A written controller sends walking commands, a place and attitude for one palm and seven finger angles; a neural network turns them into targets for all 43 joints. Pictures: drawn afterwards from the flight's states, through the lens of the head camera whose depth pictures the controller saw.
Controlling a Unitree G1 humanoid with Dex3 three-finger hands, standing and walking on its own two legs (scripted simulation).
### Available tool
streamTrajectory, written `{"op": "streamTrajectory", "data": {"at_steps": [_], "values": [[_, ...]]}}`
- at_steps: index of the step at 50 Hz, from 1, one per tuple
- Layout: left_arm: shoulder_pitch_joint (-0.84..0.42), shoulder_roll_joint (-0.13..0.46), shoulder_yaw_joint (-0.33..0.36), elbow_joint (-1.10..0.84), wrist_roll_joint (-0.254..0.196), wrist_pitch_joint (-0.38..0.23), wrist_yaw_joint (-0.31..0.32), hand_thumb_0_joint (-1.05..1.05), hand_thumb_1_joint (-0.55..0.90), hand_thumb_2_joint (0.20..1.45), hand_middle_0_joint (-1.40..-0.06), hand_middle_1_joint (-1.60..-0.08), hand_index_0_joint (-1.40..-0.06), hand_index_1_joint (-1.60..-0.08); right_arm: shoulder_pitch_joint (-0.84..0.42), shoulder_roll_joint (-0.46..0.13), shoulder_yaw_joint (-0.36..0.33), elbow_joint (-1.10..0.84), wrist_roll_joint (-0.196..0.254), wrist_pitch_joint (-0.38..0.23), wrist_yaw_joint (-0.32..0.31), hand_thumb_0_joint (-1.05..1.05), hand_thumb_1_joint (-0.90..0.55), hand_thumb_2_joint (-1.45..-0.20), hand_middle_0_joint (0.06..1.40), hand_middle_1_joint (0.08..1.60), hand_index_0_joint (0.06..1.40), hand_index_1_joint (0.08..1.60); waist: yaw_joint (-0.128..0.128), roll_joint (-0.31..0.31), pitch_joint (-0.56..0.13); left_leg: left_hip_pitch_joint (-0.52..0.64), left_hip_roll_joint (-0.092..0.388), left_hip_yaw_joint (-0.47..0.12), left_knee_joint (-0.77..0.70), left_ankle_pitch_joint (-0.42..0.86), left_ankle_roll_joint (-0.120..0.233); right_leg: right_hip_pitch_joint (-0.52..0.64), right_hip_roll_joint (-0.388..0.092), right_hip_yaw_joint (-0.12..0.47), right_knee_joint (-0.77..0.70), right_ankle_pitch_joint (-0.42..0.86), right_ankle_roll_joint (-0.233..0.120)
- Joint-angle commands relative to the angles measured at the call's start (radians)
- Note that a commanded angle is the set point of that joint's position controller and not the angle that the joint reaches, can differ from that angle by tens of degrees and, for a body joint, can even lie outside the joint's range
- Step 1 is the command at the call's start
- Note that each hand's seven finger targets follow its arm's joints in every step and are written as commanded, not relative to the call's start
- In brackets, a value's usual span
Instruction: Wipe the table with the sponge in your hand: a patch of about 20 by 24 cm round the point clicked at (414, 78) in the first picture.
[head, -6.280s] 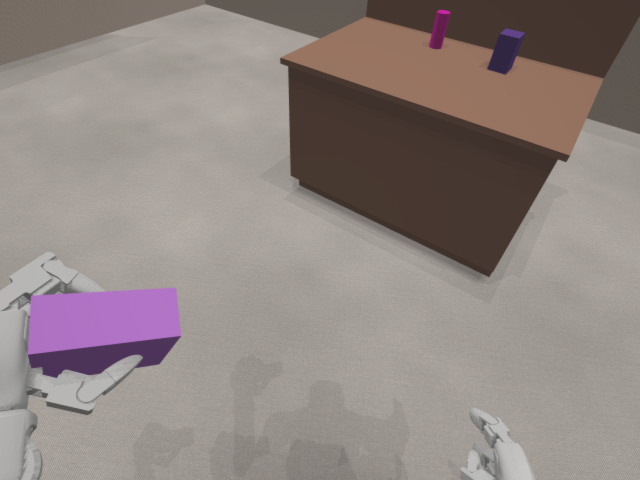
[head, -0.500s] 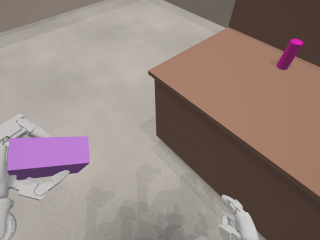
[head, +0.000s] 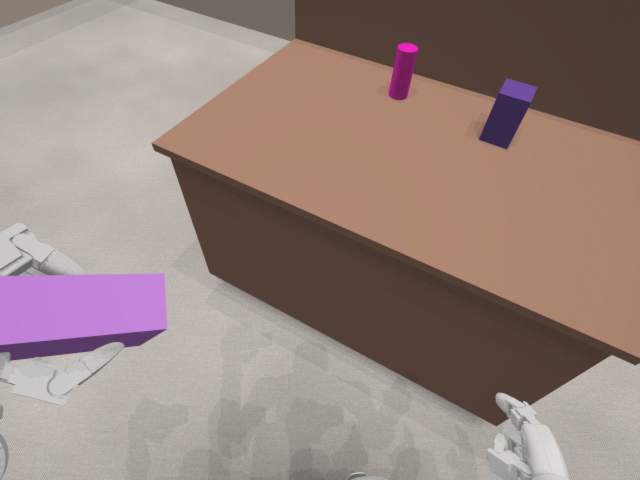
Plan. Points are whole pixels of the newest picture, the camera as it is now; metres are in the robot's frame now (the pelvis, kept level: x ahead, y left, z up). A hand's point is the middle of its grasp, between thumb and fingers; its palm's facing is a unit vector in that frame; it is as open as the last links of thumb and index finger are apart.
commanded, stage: turn to face it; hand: left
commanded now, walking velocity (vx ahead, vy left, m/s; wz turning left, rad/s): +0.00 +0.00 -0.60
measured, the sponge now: (105, 316) +0.22 +0.21 +0.16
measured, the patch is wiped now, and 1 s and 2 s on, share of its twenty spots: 0.00 0.00 0.00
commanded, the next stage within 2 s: take the last steps up to it in 1.38 s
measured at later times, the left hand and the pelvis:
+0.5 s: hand (245, 322) +0.22 +0.09 +0.18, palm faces +0.04 -0.84 -0.53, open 9.3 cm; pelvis -0.06 -0.06 +0.00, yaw -18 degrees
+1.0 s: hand (386, 381) +0.19 -0.03 +0.16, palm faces -0.18 -0.86 -0.49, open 9.3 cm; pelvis -0.14 -0.08 -0.01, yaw -35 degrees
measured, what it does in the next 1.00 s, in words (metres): walks backwards, turning right: right foot, then left foot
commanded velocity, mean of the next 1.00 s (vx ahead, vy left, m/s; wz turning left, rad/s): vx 0.00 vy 0.00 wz -0.58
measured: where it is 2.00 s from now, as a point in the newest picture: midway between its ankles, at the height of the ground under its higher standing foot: outside the picture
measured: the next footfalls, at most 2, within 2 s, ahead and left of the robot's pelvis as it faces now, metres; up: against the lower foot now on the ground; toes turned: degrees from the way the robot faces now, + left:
right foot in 0.22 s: +0.03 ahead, -0.15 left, +0.00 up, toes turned -13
left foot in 0.64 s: +0.00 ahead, +0.07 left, +0.00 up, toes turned -20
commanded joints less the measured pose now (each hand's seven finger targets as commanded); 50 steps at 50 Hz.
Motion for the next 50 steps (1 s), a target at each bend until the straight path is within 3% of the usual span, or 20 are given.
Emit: {"op": "streamTrajectory", "data": {"at_steps": [1,4,10,11,12,13,14,17,26,30,32,33,34,38,43,44,45,46,47,50], "values": [[-0.140,0.189,0.127,-0.217,0.010,-0.090,0.016,0.000,0.100,1.300,-1.200,-1.600,-1.200,-1.600,-0.071,-0.044,-0.016,-0.161,-0.005,-0.082,-0.010,0.000,-0.900,-0.900,0.200,0.300,0.200,0.300,0.009,0.341,-0.058,-0.081,0.425,-0.309,-0.331,-0.086,0.216,-0.093,-0.106,-0.018,0.583,-0.241,0.084],[-0.126,0.092,0.039,-0.171,0.008,-0.080,0.008,0.000,0.100,1.300,-1.200,-1.600,-1.200,-1.600,-0.042,-0.062,-0.018,-0.139,0.012,-0.112,0.012,0.000,-0.900,-0.900,0.200,0.300,0.200,0.300,0.012,0.297,-0.035,0.000,0.319,-0.031,-0.208,0.188,0.134,-0.090,-0.138,-0.123,0.376,-0.235,0.099],[-0.188,0.130,0.073,-0.174,0.013,-0.071,0.013,0.000,0.100,1.300,-1.200,-1.600,-1.200,-1.600,-0.009,-0.073,-0.013,-0.131,0.005,-0.164,0.027,0.000,-0.900,-0.900,0.200,0.300,0.200,0.300,0.001,0.269,-0.129,0.048,0.266,0.064,0.046,0.309,0.032,0.223,-0.089,-0.222,-0.109,-0.016,0.087],[-0.161,0.171,0.106,-0.153,0.024,-0.069,0.019,0.000,0.100,1.300,-1.200,-1.600,-1.200,-1.600,-0.008,-0.061,-0.013,-0.132,0.007,-0.161,0.029,0.000,-0.900,-0.900,0.200,0.300,0.200,0.300,0.002,0.143,-0.155,-0.006,0.217,0.085,0.183,0.191,0.002,0.282,-0.173,-0.097,-0.167,0.175,0.038],[-0.150,0.208,0.137,-0.158,0.017,-0.076,0.028,0.000,0.100,1.300,-1.200,-1.600,-1.200,-1.600,-0.031,-0.020,0.004,-0.146,0.006,-0.154,0.025,0.000,-0.900,-0.900,0.200,0.300,0.200,0.300,0.009,-0.117,-0.173,-0.193,0.097,0.099,0.374,-0.145,-0.044,0.389,-0.340,0.180,-0.174,0.551,-0.056],[-0.088,0.210,0.169,-0.123,-0.015,-0.060,0.031,0.000,0.100,1.300,-1.200,-1.600,-1.200,-1.600,-0.052,-0.029,-0.007,-0.161,0.016,-0.142,0.021,0.000,-0.900,-0.900,0.200,0.300,0.200,0.300,0.033,-0.279,-0.223,-0.262,0.033,-0.008,0.556,-0.335,-0.051,0.350,-0.413,0.365,-0.223,0.577,-0.097],[-0.042,0.209,0.176,-0.152,-0.025,-0.056,0.031,0.000,0.100,1.300,-1.200,-1.600,-1.200,-1.600,-0.072,-0.020,-0.004,-0.154,0.008,-0.124,0.020,0.000,-0.900,-0.900,0.200,0.300,0.200,0.300,0.026,-0.208,-0.219,-0.287,0.053,-0.098,0.645,-0.284,-0.050,0.347,-0.421,0.365,-0.224,0.507,-0.104],[0.045,0.183,0.191,-0.214,-0.029,-0.077,0.037,0.000,0.100,1.300,-1.200,-1.600,-1.200,-1.600,-0.098,0.005,0.020,-0.127,-0.001,-0.067,0.025,0.000,-0.900,-0.900,0.200,0.300,0.200,0.300,0.009,-0.016,-0.273,-0.307,0.054,-0.101,0.616,-0.192,-0.063,0.423,-0.357,0.237,-0.167,0.518,-0.126],[0.031,0.152,0.145,-0.163,-0.029,-0.059,0.034,0.000,0.100,1.300,-1.200,-1.600,-1.200,-1.600,-0.092,-0.047,-0.004,-0.133,0.007,-0.030,0.015,0.000,-0.900,-0.900,0.200,0.300,0.200,0.300,0.019,-0.064,-0.206,-0.097,0.001,-0.062,0.182,-0.197,-0.030,0.219,-0.318,0.329,-0.294,0.068,-0.126],[-0.028,0.158,0.119,-0.188,-0.017,-0.060,0.024,0.000,0.100,1.300,-1.200,-1.600,-1.200,-1.600,-0.057,-0.062,-0.009,-0.140,0.007,-0.022,0.017,0.000,-0.900,-0.900,0.200,0.300,0.200,0.300,0.002,-0.022,-0.194,0.105,0.009,-0.048,-0.067,-0.128,0.004,0.072,-0.254,0.325,-0.288,-0.118,-0.052],[-0.070,0.166,0.121,-0.225,-0.015,-0.080,0.015,0.000,0.100,1.300,-1.200,-1.600,-1.200,-1.600,-0.066,-0.090,-0.018,-0.153,-0.001,-0.038,0.007,0.000,-0.900,-0.900,0.200,0.300,0.200,0.300,0.004,0.163,-0.128,0.184,0.198,-0.221,-0.217,-0.147,0.096,-0.117,-0.106,0.212,-0.089,-0.191,0.024],[-0.074,0.175,0.136,-0.227,-0.006,-0.084,0.014,0.000,0.100,1.300,-1.200,-1.600,-1.200,-1.600,-0.081,-0.082,-0.012,-0.156,0.002,-0.049,0.001,0.000,-0.900,-0.900,0.200,0.300,0.200,0.300,0.012,0.346,-0.127,0.116,0.350,-0.321,-0.299,-0.152,0.165,-0.137,-0.042,0.054,0.208,-0.239,0.062],[-0.102,0.179,0.129,-0.245,0.007,-0.082,0.013,0.000,0.100,1.300,-1.200,-1.600,-1.200,-1.600,-0.086,-0.054,-0.013,-0.167,0.004,-0.064,-0.003,0.000,-0.900,-0.900,0.200,0.300,0.200,0.300,0.016,0.358,-0.097,-0.054,0.415,-0.330,-0.346,-0.204,0.208,-0.081,-0.056,-0.020,0.487,-0.238,0.081],[-0.100,0.095,0.050,-0.180,0.006,-0.076,0.007,0.000,0.100,1.300,-1.200,-1.600,-1.200,-1.600,-0.038,-0.064,-0.020,-0.135,0.011,-0.116,0.014,0.000,-0.900,-0.900,0.200,0.300,0.200,0.300,0.013,0.294,-0.027,-0.001,0.314,-0.030,-0.187,0.190,0.129,-0.088,-0.131,-0.121,0.347,-0.240,0.099],[-0.190,0.116,0.059,-0.165,0.015,-0.071,0.013,0.000,0.100,1.300,-1.200,-1.600,-1.200,-1.600,-0.010,-0.082,-0.020,-0.119,0.005,-0.163,0.028,0.000,-0.900,-0.900,0.200,0.300,0.200,0.300,-0.003,0.270,-0.089,0.019,0.277,0.050,0.017,0.281,0.041,0.191,-0.078,-0.228,-0.052,-0.078,0.098],[-0.203,0.131,0.071,-0.170,0.019,-0.072,0.015,0.000,0.100,1.300,-1.200,-1.600,-1.200,-1.600,-0.015,-0.077,-0.018,-0.121,0.007,-0.165,0.032,0.000,-0.900,-0.900,0.200,0.300,0.200,0.300,0.001,0.213,-0.116,-0.018,0.254,0.057,0.104,0.220,0.019,0.263,-0.109,-0.185,-0.122,0.021,0.074],[-0.199,0.168,0.101,-0.166,0.023,-0.078,0.022,0.000,0.100,1.300,-1.200,-1.600,-1.200,-1.600,-0.014,-0.053,-0.012,-0.125,0.009,-0.162,0.034,0.000,-0.900,-0.900,0.200,0.300,0.200,0.300,-0.001,0.036,-0.147,-0.085,0.169,0.092,0.271,0.090,-0.019,0.316,-0.221,-0.004,-0.158,0.276,0.006],[-0.141,0.199,0.140,-0.141,0.015,-0.071,0.035,0.000,0.100,1.300,-1.200,-1.600,-1.200,-1.600,-0.049,-0.025,-0.006,-0.145,0.011,-0.155,0.036,0.000,-0.900,-0.900,0.200,0.300,0.200,0.300,0.025,-0.205,-0.201,-0.262,0.036,0.067,0.479,-0.321,-0.057,0.363,-0.397,0.333,-0.213,0.422,-0.098],[-0.100,0.202,0.148,-0.176,-0.009,-0.065,0.037,0.000,0.100,1.300,-1.200,-1.600,-1.200,-1.600,-0.085,-0.036,-0.015,-0.149,0.015,-0.143,0.033,0.000,-0.900,-0.900,0.200,0.300,0.200,0.300,0.035,-0.223,-0.200,-0.264,0.046,-0.063,0.615,-0.334,-0.045,0.301,-0.441,0.424,-0.269,0.358,-0.116],[0.025,0.187,0.187,-0.243,-0.022,-0.087,0.041,0.000,0.100,1.300,-1.200,-1.600,-1.200,-1.600,-0.099,0.002,0.021,-0.111,-0.005,-0.094,0.033,0.000,-0.900,-0.900,0.200,0.300,0.200,0.300,0.007,-0.024,-0.251,-0.300,0.055,-0.098,0.620,-0.211,-0.058,0.400,-0.374,0.243,-0.182,0.476,-0.138]]}}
